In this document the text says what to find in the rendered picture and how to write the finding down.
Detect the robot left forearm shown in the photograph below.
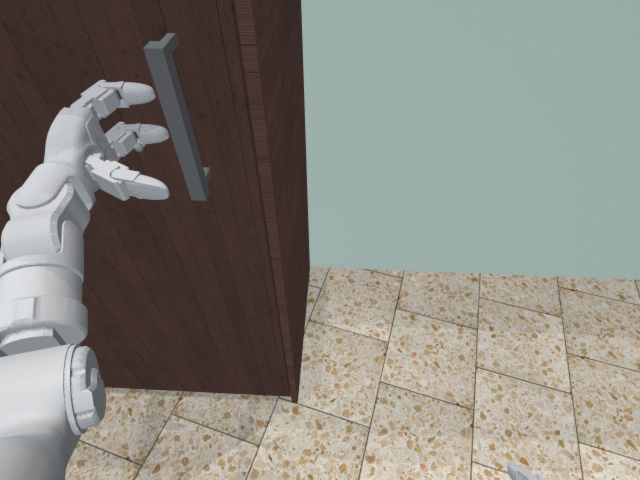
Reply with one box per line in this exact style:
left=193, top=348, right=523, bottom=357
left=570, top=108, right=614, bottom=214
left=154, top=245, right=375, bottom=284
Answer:
left=0, top=162, right=96, bottom=357

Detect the wardrobe door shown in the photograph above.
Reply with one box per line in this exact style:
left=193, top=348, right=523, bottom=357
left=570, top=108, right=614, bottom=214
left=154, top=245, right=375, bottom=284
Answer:
left=0, top=0, right=290, bottom=397

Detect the robot left upper arm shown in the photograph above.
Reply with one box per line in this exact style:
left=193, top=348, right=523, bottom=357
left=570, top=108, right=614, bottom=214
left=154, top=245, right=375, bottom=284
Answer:
left=0, top=344, right=106, bottom=480

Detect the handle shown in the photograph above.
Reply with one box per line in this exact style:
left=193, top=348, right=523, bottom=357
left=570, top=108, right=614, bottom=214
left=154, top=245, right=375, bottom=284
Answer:
left=143, top=33, right=211, bottom=201

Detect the robot left hand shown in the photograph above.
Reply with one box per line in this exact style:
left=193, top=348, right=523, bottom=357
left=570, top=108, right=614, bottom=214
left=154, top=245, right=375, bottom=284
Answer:
left=44, top=80, right=169, bottom=201

